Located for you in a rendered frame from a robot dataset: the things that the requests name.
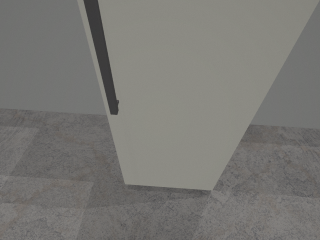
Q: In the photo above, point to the handle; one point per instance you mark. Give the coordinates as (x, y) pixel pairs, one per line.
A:
(98, 36)

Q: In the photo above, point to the fridge door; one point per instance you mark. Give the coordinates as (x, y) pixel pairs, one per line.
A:
(190, 76)

